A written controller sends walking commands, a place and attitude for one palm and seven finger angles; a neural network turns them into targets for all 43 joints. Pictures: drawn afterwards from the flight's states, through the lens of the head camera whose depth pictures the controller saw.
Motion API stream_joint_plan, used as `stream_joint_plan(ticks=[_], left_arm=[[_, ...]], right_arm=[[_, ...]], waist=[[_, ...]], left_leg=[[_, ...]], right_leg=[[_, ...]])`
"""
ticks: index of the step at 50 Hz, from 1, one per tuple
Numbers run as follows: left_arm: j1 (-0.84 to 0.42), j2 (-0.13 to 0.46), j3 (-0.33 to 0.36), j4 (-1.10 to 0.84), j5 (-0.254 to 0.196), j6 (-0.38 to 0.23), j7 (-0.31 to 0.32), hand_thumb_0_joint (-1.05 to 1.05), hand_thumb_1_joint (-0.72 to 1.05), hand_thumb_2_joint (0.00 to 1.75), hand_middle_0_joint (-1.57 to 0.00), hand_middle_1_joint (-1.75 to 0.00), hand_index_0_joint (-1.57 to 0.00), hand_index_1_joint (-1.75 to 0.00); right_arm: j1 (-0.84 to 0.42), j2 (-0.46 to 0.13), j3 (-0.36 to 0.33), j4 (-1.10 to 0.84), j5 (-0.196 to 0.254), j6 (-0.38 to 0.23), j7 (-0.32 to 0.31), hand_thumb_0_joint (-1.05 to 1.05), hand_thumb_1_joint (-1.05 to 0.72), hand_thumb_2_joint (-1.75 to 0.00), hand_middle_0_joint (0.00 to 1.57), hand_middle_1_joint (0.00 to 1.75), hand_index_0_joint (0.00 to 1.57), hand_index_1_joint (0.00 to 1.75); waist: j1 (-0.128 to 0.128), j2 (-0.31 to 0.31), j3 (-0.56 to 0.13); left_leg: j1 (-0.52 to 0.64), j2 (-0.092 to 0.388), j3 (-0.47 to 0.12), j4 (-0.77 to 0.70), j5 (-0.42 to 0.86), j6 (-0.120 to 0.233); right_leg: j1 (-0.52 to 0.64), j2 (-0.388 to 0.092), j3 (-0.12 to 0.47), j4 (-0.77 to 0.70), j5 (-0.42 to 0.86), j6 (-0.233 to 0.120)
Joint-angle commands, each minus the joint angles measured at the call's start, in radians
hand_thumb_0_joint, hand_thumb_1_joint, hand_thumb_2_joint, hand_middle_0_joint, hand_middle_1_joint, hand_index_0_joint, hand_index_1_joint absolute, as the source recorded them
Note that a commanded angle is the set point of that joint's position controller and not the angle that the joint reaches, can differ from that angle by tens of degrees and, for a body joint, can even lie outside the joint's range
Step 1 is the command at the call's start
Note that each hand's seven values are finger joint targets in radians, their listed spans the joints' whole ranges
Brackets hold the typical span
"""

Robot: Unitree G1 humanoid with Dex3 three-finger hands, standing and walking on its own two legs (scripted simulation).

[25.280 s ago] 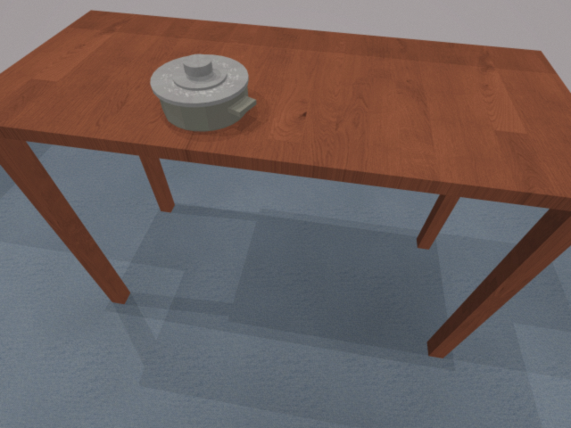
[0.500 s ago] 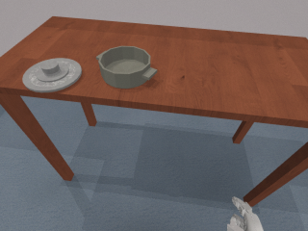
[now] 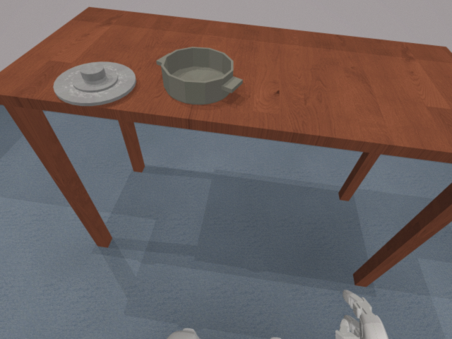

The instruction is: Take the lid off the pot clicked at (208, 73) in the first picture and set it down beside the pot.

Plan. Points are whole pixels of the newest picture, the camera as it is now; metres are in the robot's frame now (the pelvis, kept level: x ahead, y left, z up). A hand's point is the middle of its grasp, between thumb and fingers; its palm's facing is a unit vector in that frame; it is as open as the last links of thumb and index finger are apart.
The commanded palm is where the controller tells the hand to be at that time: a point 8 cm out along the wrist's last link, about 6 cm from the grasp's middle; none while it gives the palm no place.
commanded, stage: step back with the hand held close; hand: left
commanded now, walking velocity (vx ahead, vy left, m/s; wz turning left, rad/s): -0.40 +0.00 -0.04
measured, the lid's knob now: (92, 71) +0.64 +0.36 +0.13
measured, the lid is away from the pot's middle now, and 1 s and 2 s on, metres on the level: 0.25 0.25 0.25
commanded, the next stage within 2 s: stop stepping back and stand still in 0.18 s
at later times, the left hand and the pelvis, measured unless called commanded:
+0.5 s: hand out of the picture +0.11 +0.21 +0.31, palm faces +0.46 -0.77 -0.44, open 7.4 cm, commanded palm +0.04 +0.28 +0.31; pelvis -0.09 +0.00 +0.02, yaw -1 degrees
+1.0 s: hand out of the picture +0.06 +0.24 +0.32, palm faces +0.56 -0.75 -0.34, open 7.4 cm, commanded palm +0.00 +0.29 +0.31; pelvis -0.13 +0.00 +0.01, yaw +1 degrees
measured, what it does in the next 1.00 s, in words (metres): walks backwards: right foot, then left foot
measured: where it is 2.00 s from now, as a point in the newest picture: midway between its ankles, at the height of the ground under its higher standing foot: outside the picture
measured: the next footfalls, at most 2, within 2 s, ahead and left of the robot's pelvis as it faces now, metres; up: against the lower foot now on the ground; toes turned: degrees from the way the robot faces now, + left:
right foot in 0.20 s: -0.02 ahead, -0.13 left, +0.00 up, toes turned +3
left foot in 0.40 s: -0.05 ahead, +0.12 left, +0.00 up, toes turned +5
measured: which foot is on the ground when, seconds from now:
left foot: down 0.00-0.20, up 0.22-0.38, down 0.40-1.00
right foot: up 0.00-0.18, down 0.20-1.00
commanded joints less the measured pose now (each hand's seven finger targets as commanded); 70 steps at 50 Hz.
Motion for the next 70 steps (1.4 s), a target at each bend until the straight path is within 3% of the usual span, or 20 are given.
stream_joint_plan(ticks=[1,4,8,10,11,13,14,15,16,18,20,26,40,48,53,54,58,63,67,70], left_arm=[[-0.195,0.173,0.106,-0.056,-0.053,-0.014,0.021,0.0,0.9,0.9,-0.2,-0.3,-0.2,-0.3],[-0.056,0.157,0.109,-0.094,-0.052,0.011,0.01,0.0,0.9,0.9,-0.2,-0.3,-0.2,-0.3],[0.03,0.176,0.09,-0.245,-0.042,-0.005,-0.012,0.0,0.9,0.9,-0.2,-0.3,-0.2,-0.3],[0.035,0.251,0.127,-0.261,-0.026,-0.025,-0.008,0.0,0.9,0.9,-0.2,-0.3,-0.2,-0.3],[0.016,0.271,0.157,-0.228,-0.028,-0.04,0.009,0.0,0.9,0.9,-0.2,-0.3,-0.2,-0.3],[0.028,0.196,0.123,-0.18,-0.019,-0.008,0.004,0.0,0.9,0.9,-0.2,-0.3,-0.2,-0.3],[0.068,-0.209,-0.423,0.846,0.051,0.161,-0.144,0.0,0.9,0.9,-0.2,-0.3,-0.2,-0.3],[-0.218,0.279,0.136,-0.383,-0.017,0.036,-0.045,0.0,0.9,0.9,-0.2,-0.3,-0.2,-0.3],[-0.157,0.358,0.206,-0.246,-0.005,-0.014,-0.007,0.0,0.9,0.9,-0.2,-0.3,-0.2,-0.3],[0.072,0.17,0.119,-0.145,-0.023,0.014,0.009,0.0,0.9,0.9,-0.2,-0.3,-0.2,-0.3],[0.091,0.192,0.151,-0.177,-0.038,-0.004,0.011,0.0,0.9,0.9,-0.2,-0.3,-0.2,-0.3],[0.052,0.167,0.131,-0.108,-0.018,-0.008,0.012,0.0,0.9,0.9,-0.2,-0.3,-0.2,-0.3],[-0.09,0.128,0.038,-0.067,0.012,0.04,0.018,0.0,0.9,0.9,-0.2,-0.3,-0.2,-0.3],[-0.068,0.133,0.063,-0.033,0.011,0.049,0.008,0.0,0.9,0.9,-0.2,-0.3,-0.2,-0.3],[-0.035,0.175,0.087,-0.099,0.019,0.026,0.003,0.0,0.9,0.9,-0.2,-0.3,-0.2,-0.3],[0.028,-0.161,-0.44,0.85,0.1,0.202,-0.123,0.0,0.9,0.9,-0.2,-0.3,-0.2,-0.3],[0.023,-0.219,-0.471,0.974,0.114,0.303,-0.165,0.0,0.9,0.9,-0.2,-0.3,-0.2,-0.3],[-0.08,-0.119,-0.483,1.313,0.111,0.321,-0.14,0.0,0.9,0.9,-0.2,-0.3,-0.2,-0.3],[-0.131,-0.158,-0.517,1.535,0.102,0.308,-0.131,0.0,0.9,0.9,-0.2,-0.3,-0.2,-0.3],[0.042,-0.261,-0.516,1.655,0.081,0.29,-0.144,0.0,0.9,0.9,-0.2,-0.3,-0.2,-0.3]], right_arm=[[-0.054,-0.118,-0.067,-0.141,-0.003,-0.091,0.01,0.0,-0.9,-0.9,0.2,0.3,0.2,0.3],[-0.084,-0.101,-0.068,-0.145,-0.011,-0.088,0.036,0.0,-0.9,-0.9,0.2,0.3,0.2,0.3],[-0.097,-0.095,-0.05,-0.167,-0.026,-0.075,0.039,0.0,-0.9,-0.9,0.2,0.3,0.2,0.3],[-0.072,-0.071,-0.04,-0.156,-0.023,-0.056,0.028,0.0,-0.9,-0.9,0.2,0.3,0.2,0.3],[-0.063,-0.069,-0.025,-0.131,-0.04,-0.057,0.022,0.0,-0.9,-0.9,0.2,0.3,0.2,0.3],[-0.076,-0.053,-0.043,-0.124,-0.009,-0.044,0.01,0.0,-0.9,-0.9,0.2,0.3,0.2,0.3],[-0.027,-0.214,-0.095,0.144,0.006,-0.14,0.036,0.0,-0.9,-0.9,0.2,0.3,0.2,0.3],[-0.103,-0.065,-0.055,-0.185,0.019,-0.052,0.028,0.0,-0.9,-0.9,0.2,0.3,0.2,0.3],[-0.12,-0.065,-0.013,-0.171,0.006,-0.05,-0.02,0.0,-0.9,-0.9,0.2,0.3,0.2,0.3],[-0.06,-0.085,-0.012,-0.172,0.009,-0.042,-0.025,0.0,-0.9,-0.9,0.2,0.3,0.2,0.3],[-0.084,-0.128,-0.039,-0.2,0.026,-0.051,-0.015,0.0,-0.9,-0.9,0.2,0.3,0.2,0.3],[-0.082,-0.117,-0.035,-0.195,0.024,-0.075,-0.009,0.0,-0.9,-0.9,0.2,0.3,0.2,0.3],[-0.109,-0.105,-0.023,-0.154,-0.006,-0.037,-0.012,0.0,-0.9,-0.9,0.2,0.3,0.2,0.3],[-0.112,-0.102,-0.024,-0.178,-0.001,-0.028,-0.006,0.0,-0.9,-0.9,0.2,0.3,0.2,0.3],[-0.096,-0.095,-0.037,-0.154,-0.006,-0.024,0.005,0.0,-0.9,-0.9,0.2,0.3,0.2,0.3],[-0.024,-0.263,-0.111,0.078,-0.001,-0.092,0.064,0.0,-0.9,-0.9,0.2,0.3,0.2,0.3],[-0.051,-0.259,-0.079,0.07,-0.044,0.007,0.058,0.0,-0.9,-0.9,0.2,0.3,0.2,0.3],[0.03,-0.11,-0.046,0.123,-0.053,0.1,0.053,0.0,-0.9,-0.9,0.2,0.3,0.2,0.3],[0.147,-0.074,-0.032,0.23,-0.043,0.1,0.054,0.0,-0.9,-0.9,0.2,0.3,0.2,0.3],[0.119,-0.123,-0.035,0.245,-0.055,0.078,0.031,0.0,-0.9,-0.9,0.2,0.3,0.2,0.3]], waist=[[-0.044,0.214,-0.136],[-0.016,0.173,-0.19],[-0.003,0.234,-0.232],[-0.016,-0.099,-0.21],[0.0,-0.1,-0.177],[-0.021,-0.179,-0.201],[-0.094,-0.02,-0.137],[0.002,-0.086,-0.182],[-0.023,-0.182,-0.108],[-0.035,-0.023,-0.179],[-0.009,0.095,-0.199],[-0.022,0.097,-0.092],[-0.028,0.024,-0.022],[-0.013,0.197,-0.031],[-0.025,-0.131,-0.048],[-0.092,-0.087,-0.062],[-0.022,-0.008,-0.015],[-0.02,-0.397,0.047],[-0.08,-0.055,0.017],[-0.001,0.36,-0.07]], left_leg=[[-0.005,0.323,-0.395,-0.459,-0.256,0.147],[0.111,0.25,-0.259,-0.389,-0.005,0.13],[0.037,0.178,-0.163,-0.38,-0.185,0.03],[0.084,0.013,0.008,0.027,-0.225,-0.065],[0.059,-0.012,0.022,0.25,-0.31,-0.074],[0.002,0.025,-0.058,0.368,-0.299,-0.052],[-0.018,0.098,0.0,0.428,-0.186,-0.049],[0.114,0.034,-0.069,0.191,-0.246,-0.05],[0.103,0.032,-0.004,0.06,-0.258,-0.034],[0.201,0.035,0.015,-0.275,0.006,-0.01],[0.212,0.179,-0.123,-0.273,0.297,0.034],[0.027,0.117,-0.103,-0.41,-0.399,0.02],[0.133,0.026,-0.042,-0.157,-0.406,0.018],[-0.134,0.118,-0.154,-0.43,-0.569,0.044],[0.186,-0.028,0.04,0.111,-0.246,-0.015],[0.144,0.078,0.032,0.205,-0.03,-0.007],[-0.166,0.212,-0.382,-0.317,-0.302,0.112],[0.008,-0.056,0.055,0.174,-0.273,-0.002],[0.21,0.024,0.035,-0.051,-0.193,0.011],[0.091,0.19,-0.252,-0.378,-0.162,0.085]], right_leg=[[-0.005,0.098,0.114,0.452,-0.238,-0.028],[0.039,0.085,0.054,0.248,-0.225,-0.021],[0.312,0.031,-0.012,-0.28,-0.043,-0.069],[0.147,-0.292,0.313,-0.525,0.074,-0.185],[0.06,-0.409,0.343,-0.523,0.397,-0.219],[0.133,-0.349,0.228,-0.39,0.581,-0.203],[0.006,-0.42,0.07,-0.22,0.733,-0.143],[0.101,-0.25,0.157,-0.292,0.558,-0.135],[0.081,-0.267,0.14,-0.308,0.497,-0.151],[0.23,-0.158,0.079,-0.206,0.437,-0.091],[0.243,-0.026,0.013,-0.168,0.255,-0.015],[0.281,0.001,0.004,-0.268,-0.044,-0.02],[0.055,-0.072,0.058,-0.358,-0.344,-0.094],[0.308,0.045,-0.074,-0.048,-0.153,-0.039],[-0.028,-0.214,0.258,-0.487,-0.373,-0.147],[-0.072,-0.251,0.046,-0.204,0.069,-0.144],[0.038,-0.01,0.031,0.169,-0.155,-0.027],[-0.058,-0.231,0.301,-0.453,-0.486,-0.127],[-0.085,-0.176,0.188,-0.313,-0.233,-0.127],[0.138,-0.002,-0.01,-0.084,-0.018,-0.047]])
